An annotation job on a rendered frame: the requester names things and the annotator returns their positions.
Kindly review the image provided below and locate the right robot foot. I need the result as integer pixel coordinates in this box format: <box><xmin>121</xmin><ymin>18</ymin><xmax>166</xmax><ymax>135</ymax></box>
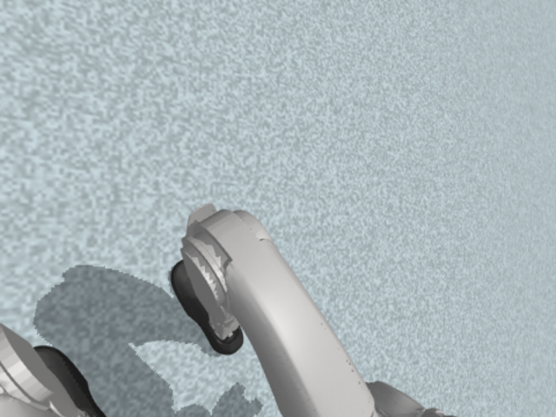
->
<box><xmin>170</xmin><ymin>260</ymin><xmax>243</xmax><ymax>355</ymax></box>

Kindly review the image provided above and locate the right robot hand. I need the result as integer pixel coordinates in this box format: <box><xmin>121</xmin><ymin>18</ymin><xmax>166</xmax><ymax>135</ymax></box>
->
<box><xmin>362</xmin><ymin>377</ymin><xmax>427</xmax><ymax>417</ymax></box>

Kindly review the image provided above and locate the left robot foot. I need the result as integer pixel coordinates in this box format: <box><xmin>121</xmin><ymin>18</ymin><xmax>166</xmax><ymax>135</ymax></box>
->
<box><xmin>34</xmin><ymin>346</ymin><xmax>107</xmax><ymax>417</ymax></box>

